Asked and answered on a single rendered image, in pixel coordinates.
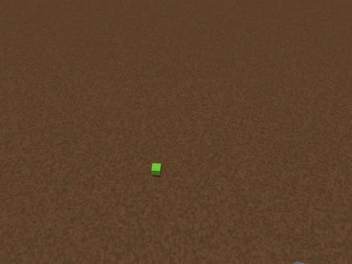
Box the cube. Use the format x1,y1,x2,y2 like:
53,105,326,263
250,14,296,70
151,163,161,175

